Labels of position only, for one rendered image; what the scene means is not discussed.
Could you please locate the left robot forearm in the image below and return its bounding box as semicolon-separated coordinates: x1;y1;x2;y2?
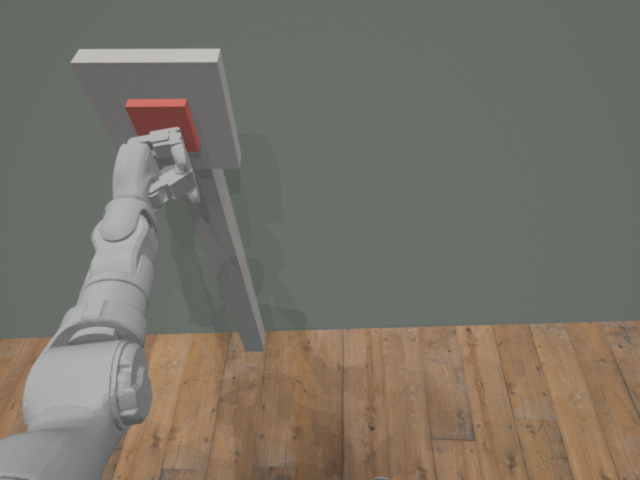
22;198;158;429

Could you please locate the panel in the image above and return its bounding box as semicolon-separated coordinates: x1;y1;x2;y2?
70;49;265;352

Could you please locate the robot left hand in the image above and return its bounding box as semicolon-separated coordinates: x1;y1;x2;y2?
112;127;200;216

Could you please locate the button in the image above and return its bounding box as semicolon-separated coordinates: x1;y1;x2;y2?
125;99;200;152

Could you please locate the left robot upper arm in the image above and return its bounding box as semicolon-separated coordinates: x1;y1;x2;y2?
0;340;152;480

